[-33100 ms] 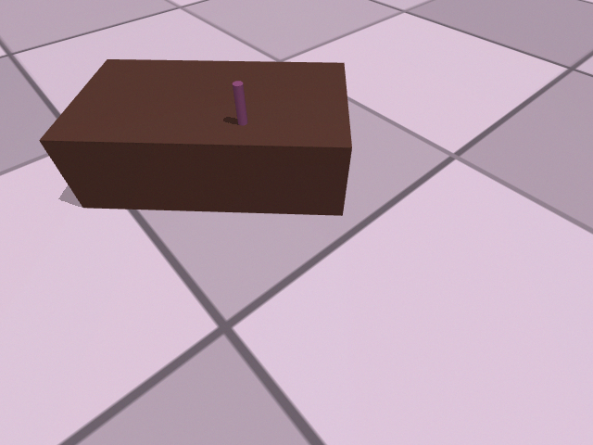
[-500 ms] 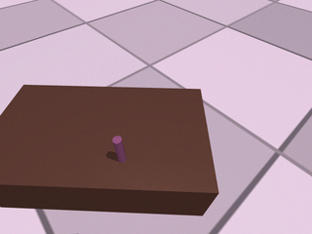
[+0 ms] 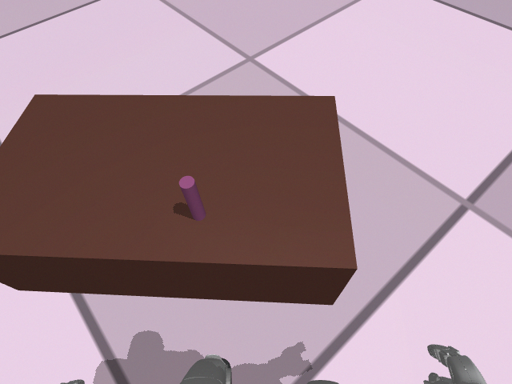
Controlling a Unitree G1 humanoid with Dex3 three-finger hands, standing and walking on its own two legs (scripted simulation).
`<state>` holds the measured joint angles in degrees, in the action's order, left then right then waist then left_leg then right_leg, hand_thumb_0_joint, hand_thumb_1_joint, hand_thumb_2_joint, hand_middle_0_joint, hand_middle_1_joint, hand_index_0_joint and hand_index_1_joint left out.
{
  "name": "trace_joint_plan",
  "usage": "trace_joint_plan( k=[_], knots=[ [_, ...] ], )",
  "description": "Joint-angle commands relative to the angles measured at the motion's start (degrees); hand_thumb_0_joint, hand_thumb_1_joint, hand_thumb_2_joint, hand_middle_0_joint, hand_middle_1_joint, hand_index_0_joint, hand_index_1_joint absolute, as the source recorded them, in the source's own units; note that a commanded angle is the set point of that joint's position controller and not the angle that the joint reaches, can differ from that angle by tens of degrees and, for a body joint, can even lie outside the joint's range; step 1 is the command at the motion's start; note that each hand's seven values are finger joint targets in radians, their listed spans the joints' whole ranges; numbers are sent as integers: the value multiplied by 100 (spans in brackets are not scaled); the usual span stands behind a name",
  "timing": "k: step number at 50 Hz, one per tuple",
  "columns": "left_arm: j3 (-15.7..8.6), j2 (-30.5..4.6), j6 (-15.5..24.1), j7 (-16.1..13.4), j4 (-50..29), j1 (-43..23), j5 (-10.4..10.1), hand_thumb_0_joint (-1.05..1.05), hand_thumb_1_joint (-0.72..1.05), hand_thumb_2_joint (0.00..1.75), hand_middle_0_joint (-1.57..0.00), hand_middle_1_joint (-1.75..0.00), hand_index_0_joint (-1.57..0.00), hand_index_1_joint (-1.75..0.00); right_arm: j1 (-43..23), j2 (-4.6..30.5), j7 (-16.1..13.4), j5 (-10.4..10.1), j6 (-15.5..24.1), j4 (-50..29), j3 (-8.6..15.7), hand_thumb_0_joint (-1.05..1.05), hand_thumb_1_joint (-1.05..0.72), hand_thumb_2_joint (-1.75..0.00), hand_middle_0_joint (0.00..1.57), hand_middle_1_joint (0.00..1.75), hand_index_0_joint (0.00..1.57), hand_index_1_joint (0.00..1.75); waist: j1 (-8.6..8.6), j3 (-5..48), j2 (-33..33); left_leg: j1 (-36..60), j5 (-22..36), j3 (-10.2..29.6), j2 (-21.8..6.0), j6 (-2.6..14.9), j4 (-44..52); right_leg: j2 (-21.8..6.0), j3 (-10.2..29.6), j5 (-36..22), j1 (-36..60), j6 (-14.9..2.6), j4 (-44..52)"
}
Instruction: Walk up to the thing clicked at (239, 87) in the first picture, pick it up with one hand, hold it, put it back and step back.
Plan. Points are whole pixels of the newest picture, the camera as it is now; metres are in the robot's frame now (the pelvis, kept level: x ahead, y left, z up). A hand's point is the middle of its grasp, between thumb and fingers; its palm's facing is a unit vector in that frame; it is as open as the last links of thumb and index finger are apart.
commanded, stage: step back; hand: left
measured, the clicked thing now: (193, 199) +0.58 +0.20 -0.28
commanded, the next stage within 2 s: none
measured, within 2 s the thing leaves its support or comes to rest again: neither
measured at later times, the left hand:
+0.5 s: hand out of the picture -0.01 +0.30 -0.15, palm faces +0.11 -0.91 -0.39, open 7.3 cm
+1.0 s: hand out of the picture -0.20 +0.28 -0.11, palm faces -0.02 -0.89 -0.46, open 7.3 cm
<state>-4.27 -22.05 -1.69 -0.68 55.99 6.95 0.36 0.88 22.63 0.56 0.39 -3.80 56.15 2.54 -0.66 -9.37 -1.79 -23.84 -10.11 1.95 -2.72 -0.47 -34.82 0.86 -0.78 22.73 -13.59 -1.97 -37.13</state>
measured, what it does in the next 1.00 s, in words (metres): walks backwards: left foot, then right foot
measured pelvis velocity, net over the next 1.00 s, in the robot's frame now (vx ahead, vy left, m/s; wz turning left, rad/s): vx -0.24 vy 0.00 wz -0.04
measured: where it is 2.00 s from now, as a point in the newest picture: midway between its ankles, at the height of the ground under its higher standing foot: outside the picture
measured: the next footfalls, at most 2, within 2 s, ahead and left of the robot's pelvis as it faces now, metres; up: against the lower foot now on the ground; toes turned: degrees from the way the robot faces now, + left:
left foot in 0.42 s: -0.05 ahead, +0.13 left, +0.00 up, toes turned +4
right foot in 0.84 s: -0.19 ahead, -0.11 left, +0.00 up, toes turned +0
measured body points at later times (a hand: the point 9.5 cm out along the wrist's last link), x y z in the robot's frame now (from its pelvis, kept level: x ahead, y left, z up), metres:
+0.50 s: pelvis -0.10 +0.02 +0.00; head -0.03 +0.04 +0.44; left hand -0.02 +0.35 -0.12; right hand +0.05 -0.28 -0.12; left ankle -0.09 +0.13 -0.72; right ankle -0.05 -0.10 -0.70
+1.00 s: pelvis -0.24 +0.00 +0.01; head -0.21 -0.04 +0.46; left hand -0.20 +0.32 -0.08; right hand -0.14 -0.31 -0.13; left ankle -0.19 +0.16 -0.65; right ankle -0.23 -0.11 -0.72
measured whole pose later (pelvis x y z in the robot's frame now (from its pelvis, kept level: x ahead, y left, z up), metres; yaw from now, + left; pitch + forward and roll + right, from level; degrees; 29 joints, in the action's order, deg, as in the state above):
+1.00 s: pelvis -0.24 +0.00 +0.01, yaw -2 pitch -3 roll +3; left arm -4.2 -19.7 -2.0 -0.4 50.7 15.7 2.5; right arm 7.5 23.1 0.5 0.2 -5.6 50.2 3.5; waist -1.7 -7.9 -2.8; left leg -30.4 -24.9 7.7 6.3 -0.2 -62.9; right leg -1.4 3.0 18.7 -15.4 -1.1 -36.9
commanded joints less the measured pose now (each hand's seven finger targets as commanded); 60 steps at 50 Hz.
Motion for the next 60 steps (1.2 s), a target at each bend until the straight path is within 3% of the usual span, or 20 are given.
trace_joint_plan(
  k=[1,3,6,12,17,20,21,22,23,24,28,37,42,44,45,46,48,50,56,60],
  knots=[
    [-409,-1765,135,-92,-521,196,190,0,90,90,-20,-30,-20,-30,105,775,-167,-63,-6,-572,192,0,-90,-90,20,30,20,30,12,783,916,-594,-2421,782,995,145,-2550,-2173,2160,-3536,170,-987,1732],
    [-463,-1726,179,-123,-811,-242,206,0,90,90,-20,-30,-20,-30,398,1036,-185,-62,-3,-551,298,0,-90,-90,20,30,20,30,88,788,1092,-447,-2233,995,805,218,-3396,-2291,2231,-3523,-342,-1401,1685],
    [-338,-1365,201,-126,-931,-557,174,0,90,90,-20,-30,-20,-30,655,1090,-180,-79,52,-478,281,0,-90,-90,20,30,20,30,302,939,971,-764,-1582,887,1014,106,-3424,-1334,903,-4053,504,-687,1077],
    [-362,-1176,142,-264,-981,634,87,0,90,90,-20,-30,-20,-30,211,961,-231,28,148,-833,141,0,-90,-90,20,30,20,30,-400,1319,1004,-1244,-1772,572,673,-27,-2125,-1672,1130,-4899,2286,-952,576],
    [-413,-1402,98,-251,-1210,504,27,0,90,90,-20,-30,-20,-30,619,974,-175,75,188,-813,215,0,-90,-90,20,30,20,30,-241,1564,1289,-73,-1701,91,364,83,-596,-1808,1100,-5119,1767,-992,261],
    [-387,-1529,83,-194,-1429,11,10,0,90,90,-20,-30,-20,-30,1140,1073,-95,110,177,-664,339,0,-90,-90,20,30,20,30,172,1650,1037,1093,-303,-169,368,221,451,-1688,945,-3731,578,-713,116],
    [-342,-1397,74,-171,-1454,48,-12,0,90,90,-20,-30,-20,-30,1055,1263,-91,131,187,-722,416,0,-90,-90,20,30,20,30,187,1648,325,1289,848,447,-88,459,594,-1268,720,-2848,163,-418,-320],
    [-296,-1165,73,-169,-1479,66,-56,0,90,90,-20,-30,-20,-30,880,1569,-71,164,187,-831,478,0,-90,-90,20,30,20,30,190,1681,-582,1579,1799,1604,-936,938,818,-372,386,-1391,-609,-89,-1052],
    [-328,-1127,38,-223,-1457,-236,-76,0,90,90,-20,-30,-20,-30,758,1892,-32,129,180,-891,526,0,-90,-90,20,30,20,30,428,1447,-1539,1085,1823,2440,-1692,1722,1418,493,233,1554,-904,55,-2241],
    [-371,-1179,2,-258,-1341,-206,7,0,90,90,-20,-30,-20,-30,739,1866,-53,146,193,-873,528,0,-90,-90,20,30,20,30,430,1234,-1225,649,1345,2826,-1938,1956,1609,475,820,1845,-920,89,-3140],
    [-367,-1088,-33,-188,-993,592,-53,0,90,90,-20,-30,-20,-30,-55,1185,-126,198,175,-1153,345,0,-90,-90,20,30,20,30,-152,665,-552,691,916,1124,-1045,1259,1473,537,1056,611,-1513,36,-3867],
    [-295,-995,124,-124,-1094,666,10,0,90,90,-20,-30,-20,-30,552,1236,-101,135,160,-1267,411,0,-90,-90,20,30,20,30,267,1294,-977,2010,1326,869,-1243,1577,939,-7,408,636,-953,449,-1276],
    [-372,-1119,170,-60,-547,1719,97,0,90,90,-20,-30,-20,-30,115,1370,-78,56,7,-1409,478,0,-90,-90,20,30,20,30,-140,1540,-767,631,-498,674,-945,927,603,-50,-61,-661,722,104,1031],
    [-569,-1797,202,-39,-853,1288,261,0,90,90,-20,-30,-20,-30,206,861,-54,-37,21,-1480,330,0,-90,-90,20,30,20,30,-108,833,1449,-1105,-1970,-10,414,105,-1108,-1603,2718,483,362,-628,1994],
    [-653,-2404,174,-64,-1145,806,287,0,90,90,-20,-30,-20,-30,-176,1043,-130,25,-9,-1507,422,0,-90,-90,20,30,20,30,-489,454,2012,-662,-2438,599,761,-71,-2619,-2691,3829,586,-1319,-1571,2560],
    [-631,-2276,207,-107,-1301,267,246,0,90,90,-20,-30,-20,-30,34,1300,-151,19,-21,-1395,525,0,-90,-90,20,30,20,30,-219,37,1795,-315,-2210,1186,499,-85,-3408,-2796,3831,715,-2105,-1618,2681],
    [-460,-1507,238,-136,-1422,-297,226,0,90,90,-20,-30,-20,-30,717,1173,-93,-67,3,-993,457,0,-90,-90,20,30,20,30,295,150,807,-377,-1480,1190,1036,9,-3661,-1534,1605,-1325,-1256,-866,1795],
    [-470,-1297,205,-126,-1384,-209,178,0,90,90,-20,-30,-20,-30,1022,912,-161,-60,67,-934,333,0,-90,-90,20,30,20,30,340,689,979,-489,-1345,920,1177,-30,-3674,-1043,822,-2114,-560,-480,1442],
    [-481,-1238,135,-244,-1333,742,183,0,90,90,-20,-30,-20,-30,758,891,-239,48,157,-1097,247,0,-90,-90,20,30,20,30,-380,1174,1230,-990,-2083,642,633,-215,-2194,-1689,1313,-3160,1562,-979,873],
    [-449,-1405,61,-253,-1465,334,118,0,90,90,-20,-30,-20,-30,1238,1018,-187,80,159,-926,319,0,-90,-90,20,30,20,30,-179,1410,1511,125,-1914,192,331,-4,-752,-1802,1329,-3288,1023,-929,676]
  ],
)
